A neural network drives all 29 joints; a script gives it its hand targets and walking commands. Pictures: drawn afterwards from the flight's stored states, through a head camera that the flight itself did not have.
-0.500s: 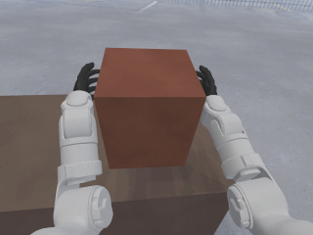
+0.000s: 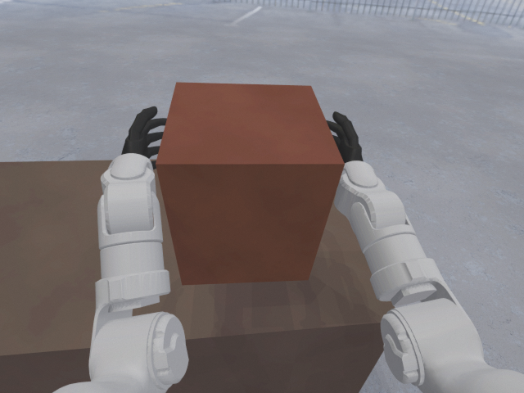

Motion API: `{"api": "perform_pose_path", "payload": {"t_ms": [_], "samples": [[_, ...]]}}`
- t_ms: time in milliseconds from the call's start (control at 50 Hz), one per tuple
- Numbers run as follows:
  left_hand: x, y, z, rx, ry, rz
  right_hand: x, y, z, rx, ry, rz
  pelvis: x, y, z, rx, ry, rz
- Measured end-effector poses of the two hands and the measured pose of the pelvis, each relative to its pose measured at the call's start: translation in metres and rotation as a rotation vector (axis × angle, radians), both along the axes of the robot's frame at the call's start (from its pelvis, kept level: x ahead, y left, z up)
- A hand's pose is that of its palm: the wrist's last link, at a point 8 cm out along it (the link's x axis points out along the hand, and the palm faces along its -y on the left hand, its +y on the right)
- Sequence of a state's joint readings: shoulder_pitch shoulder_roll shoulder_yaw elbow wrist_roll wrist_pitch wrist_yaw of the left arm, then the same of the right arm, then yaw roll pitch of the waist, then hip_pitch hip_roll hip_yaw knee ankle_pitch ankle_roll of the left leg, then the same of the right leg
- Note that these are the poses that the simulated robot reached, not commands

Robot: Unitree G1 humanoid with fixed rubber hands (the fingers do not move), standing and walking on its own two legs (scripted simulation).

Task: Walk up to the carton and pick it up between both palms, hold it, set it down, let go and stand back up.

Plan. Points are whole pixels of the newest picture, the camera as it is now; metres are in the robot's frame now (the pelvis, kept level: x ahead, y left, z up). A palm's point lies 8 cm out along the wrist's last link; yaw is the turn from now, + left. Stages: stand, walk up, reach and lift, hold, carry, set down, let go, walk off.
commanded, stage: hold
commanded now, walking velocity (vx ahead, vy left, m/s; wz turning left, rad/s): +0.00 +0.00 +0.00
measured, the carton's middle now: (245, 186) +0.39 +0.00 +0.17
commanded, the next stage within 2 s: none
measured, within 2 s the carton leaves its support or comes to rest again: neither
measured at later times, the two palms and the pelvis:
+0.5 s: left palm (141, 159) +0.37 +0.15 +0.24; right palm (349, 161) +0.36 -0.15 +0.23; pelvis +0.00 +0.00 +0.00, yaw +0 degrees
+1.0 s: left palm (138, 158) +0.37 +0.16 +0.24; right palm (346, 163) +0.36 -0.15 +0.23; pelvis +0.00 +0.00 +0.00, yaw +0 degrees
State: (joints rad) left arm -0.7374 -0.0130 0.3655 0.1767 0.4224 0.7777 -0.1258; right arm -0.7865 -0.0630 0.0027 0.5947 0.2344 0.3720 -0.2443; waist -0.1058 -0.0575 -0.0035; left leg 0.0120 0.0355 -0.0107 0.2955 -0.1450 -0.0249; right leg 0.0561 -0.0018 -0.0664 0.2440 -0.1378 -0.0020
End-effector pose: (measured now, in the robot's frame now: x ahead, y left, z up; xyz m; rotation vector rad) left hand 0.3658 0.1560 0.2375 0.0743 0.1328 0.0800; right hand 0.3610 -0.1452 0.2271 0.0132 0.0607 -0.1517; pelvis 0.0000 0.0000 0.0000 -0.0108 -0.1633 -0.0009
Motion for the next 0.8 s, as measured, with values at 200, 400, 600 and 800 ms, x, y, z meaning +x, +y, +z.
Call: {"api": "perform_pose_path", "payload": {"t_ms": [200, 400, 600, 800], "samples": [[-0.0008, 0.0023, 0.0005, 0.001, -0.004, 0.008, 0.0014, 0.0025, -0.0009, 0.004, -0.004, 0.008, -0.0005, 0.0003, -0.0002, 0.001, 0.005, 0.002], [0.0005, -0.0044, 0.0007, -0.003, -0.012, 0.0, 0.0003, -0.0042, 0.0026, 0.0, -0.011, 0.0, 0.001, -0.0026, -0.0002, -0.001, 0.006, 0.0], [0.0027, 0.0, 0.0015, -0.01, -0.005, 0.01, 0.0049, 0.0001, 0.0032, -0.009, -0.004, 0.009, 0.0027, -0.0029, 0.0002, 0.001, 0.009, 0.002], [0.0013, 0.0036, -0.0016, -0.004, -0.004, 0.006, 0.0034, 0.0035, 0.0008, -0.003, -0.002, 0.007, 0.0041, 0.0008, 0.0, -0.002, 0.005, 0.002]]}}
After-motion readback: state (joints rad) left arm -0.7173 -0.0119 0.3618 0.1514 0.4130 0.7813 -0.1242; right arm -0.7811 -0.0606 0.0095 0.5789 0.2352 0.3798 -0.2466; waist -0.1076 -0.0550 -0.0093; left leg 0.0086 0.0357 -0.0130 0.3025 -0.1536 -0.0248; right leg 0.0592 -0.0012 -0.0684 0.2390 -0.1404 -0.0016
